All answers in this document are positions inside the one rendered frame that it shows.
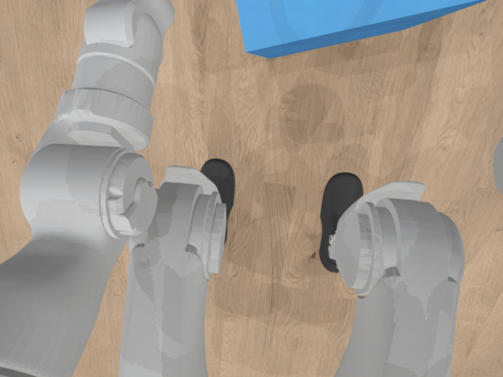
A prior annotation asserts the left robot shin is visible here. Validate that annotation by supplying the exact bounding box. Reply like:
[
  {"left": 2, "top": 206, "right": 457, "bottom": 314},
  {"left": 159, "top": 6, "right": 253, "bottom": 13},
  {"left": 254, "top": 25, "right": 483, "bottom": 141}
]
[{"left": 128, "top": 166, "right": 222, "bottom": 253}]

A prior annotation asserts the left robot upper arm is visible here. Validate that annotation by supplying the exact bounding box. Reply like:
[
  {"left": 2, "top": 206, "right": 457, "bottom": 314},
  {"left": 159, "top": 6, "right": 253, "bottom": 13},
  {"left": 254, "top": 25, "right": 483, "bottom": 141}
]
[{"left": 0, "top": 144, "right": 158, "bottom": 377}]

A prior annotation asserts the left robot forearm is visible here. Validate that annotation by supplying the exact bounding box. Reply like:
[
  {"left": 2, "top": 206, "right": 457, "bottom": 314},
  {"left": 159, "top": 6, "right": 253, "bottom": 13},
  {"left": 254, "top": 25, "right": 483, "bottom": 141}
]
[{"left": 20, "top": 0, "right": 174, "bottom": 210}]

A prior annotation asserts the right robot foot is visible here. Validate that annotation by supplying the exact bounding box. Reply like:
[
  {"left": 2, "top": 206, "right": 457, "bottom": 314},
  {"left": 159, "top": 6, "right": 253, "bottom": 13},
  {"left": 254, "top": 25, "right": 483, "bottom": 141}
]
[{"left": 319, "top": 172, "right": 363, "bottom": 273}]

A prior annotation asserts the carton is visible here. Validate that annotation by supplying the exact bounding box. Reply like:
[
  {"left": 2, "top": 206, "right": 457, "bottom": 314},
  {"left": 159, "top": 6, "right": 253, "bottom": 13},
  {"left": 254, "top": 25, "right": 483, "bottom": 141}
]
[{"left": 236, "top": 0, "right": 486, "bottom": 59}]

